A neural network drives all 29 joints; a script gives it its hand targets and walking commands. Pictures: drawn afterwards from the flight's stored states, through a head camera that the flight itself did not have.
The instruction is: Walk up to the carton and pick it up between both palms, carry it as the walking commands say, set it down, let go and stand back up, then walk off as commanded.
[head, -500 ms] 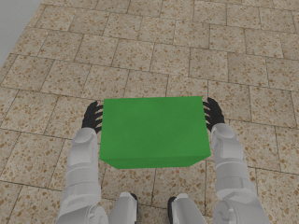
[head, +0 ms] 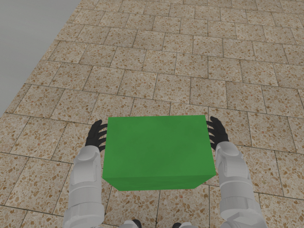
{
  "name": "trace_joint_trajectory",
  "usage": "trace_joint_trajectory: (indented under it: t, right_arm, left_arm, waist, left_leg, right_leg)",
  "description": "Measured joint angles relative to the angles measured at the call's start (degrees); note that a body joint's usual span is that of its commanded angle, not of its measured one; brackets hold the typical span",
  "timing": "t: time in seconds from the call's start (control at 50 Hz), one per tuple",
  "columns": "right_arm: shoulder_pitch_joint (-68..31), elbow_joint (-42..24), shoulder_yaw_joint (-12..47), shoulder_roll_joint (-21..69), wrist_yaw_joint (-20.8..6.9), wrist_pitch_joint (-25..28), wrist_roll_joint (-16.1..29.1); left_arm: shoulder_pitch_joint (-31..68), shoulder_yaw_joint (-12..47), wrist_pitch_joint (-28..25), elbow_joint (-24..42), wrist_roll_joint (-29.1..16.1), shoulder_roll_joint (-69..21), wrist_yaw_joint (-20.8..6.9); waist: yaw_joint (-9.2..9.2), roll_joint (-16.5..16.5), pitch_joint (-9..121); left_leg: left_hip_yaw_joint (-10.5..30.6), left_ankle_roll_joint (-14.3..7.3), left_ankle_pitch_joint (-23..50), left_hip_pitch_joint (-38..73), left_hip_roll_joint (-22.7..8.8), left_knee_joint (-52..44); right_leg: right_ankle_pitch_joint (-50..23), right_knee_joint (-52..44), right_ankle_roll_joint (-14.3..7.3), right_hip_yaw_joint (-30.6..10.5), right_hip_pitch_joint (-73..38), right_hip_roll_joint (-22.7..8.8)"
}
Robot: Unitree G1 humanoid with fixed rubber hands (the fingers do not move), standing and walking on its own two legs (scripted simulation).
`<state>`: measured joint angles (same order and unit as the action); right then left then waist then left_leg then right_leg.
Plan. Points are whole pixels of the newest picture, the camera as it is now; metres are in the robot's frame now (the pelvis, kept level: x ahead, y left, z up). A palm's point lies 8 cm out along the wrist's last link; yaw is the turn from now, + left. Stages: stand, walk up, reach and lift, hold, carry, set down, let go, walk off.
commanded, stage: reach and lift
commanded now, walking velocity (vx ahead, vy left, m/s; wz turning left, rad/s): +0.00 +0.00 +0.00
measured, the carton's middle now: (156, 157) +0.33 +0.01 -0.10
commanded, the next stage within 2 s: hold in 1.76 s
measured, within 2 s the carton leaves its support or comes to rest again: neither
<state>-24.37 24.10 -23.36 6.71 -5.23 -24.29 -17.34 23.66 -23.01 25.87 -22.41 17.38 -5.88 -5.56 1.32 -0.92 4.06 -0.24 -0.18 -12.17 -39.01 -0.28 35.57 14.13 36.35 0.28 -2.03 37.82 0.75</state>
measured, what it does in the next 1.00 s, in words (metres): stands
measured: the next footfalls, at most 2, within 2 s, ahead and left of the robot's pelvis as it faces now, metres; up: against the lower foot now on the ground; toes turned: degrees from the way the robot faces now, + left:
none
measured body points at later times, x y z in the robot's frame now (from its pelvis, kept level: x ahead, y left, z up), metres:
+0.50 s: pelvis +0.02 +0.00 +0.03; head +0.03 +0.00 +0.48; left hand +0.33 +0.18 +0.04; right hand +0.34 -0.17 +0.04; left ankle +0.04 +0.12 -0.72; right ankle +0.03 -0.12 -0.72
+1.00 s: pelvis +0.02 +0.00 +0.03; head -0.01 +0.00 +0.48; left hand +0.32 +0.18 +0.07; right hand +0.32 -0.18 +0.07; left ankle +0.04 +0.12 -0.72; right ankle +0.03 -0.12 -0.72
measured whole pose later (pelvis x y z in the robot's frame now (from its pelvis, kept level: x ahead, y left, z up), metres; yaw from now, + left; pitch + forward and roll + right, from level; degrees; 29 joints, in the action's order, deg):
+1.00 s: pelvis +0.02 +0.00 +0.03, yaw +1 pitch -6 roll +0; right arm -14.2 10.9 -16.6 6.8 -5.2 -40.6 -16.3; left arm 14.0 -15.9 41.4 -10.3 16.3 -6.0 -5.4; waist 0.4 -0.7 -2.6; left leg 0.4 0.3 -7.7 -2.3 -0.3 16.4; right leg 9.4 16.6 -0.1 -1.7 0.8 0.5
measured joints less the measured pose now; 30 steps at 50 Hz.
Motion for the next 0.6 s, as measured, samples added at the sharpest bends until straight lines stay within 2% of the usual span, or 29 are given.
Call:
trace_joint_trajectory:
  t: [0.38, 0.6]
  right_arm:
    - [5.8, -3.6, 2.3, 0.2, -0.1, -5.4, 0.5]
    - [8.6, -8.2, 4.7, 0.7, 0.4, -9.9, 0.9]
  left_arm:
    - [-5.6, 3.4, 4.9, 2.7, -0.6, -0.4, 0.6]
    - [-8.0, 5.5, 9.2, 6.7, -1.6, 0.3, 0.4]
  waist:
    - [0.13, -0.2, -1.9]
    - [0.39, 0.1, -3.2]
  left_leg:
    - [0.3, 0.2, 3.0, 20.0, 0.1, -12.0]
    - [0.4, 0.4, 3.9, 28.6, 0.0, -16.2]
  right_leg:
    - [-2.9, -11.9, -0.3, 0.1, -20.0, -0.2]
    - [-3.9, -16.3, -0.4, 0.3, -28.8, -0.2]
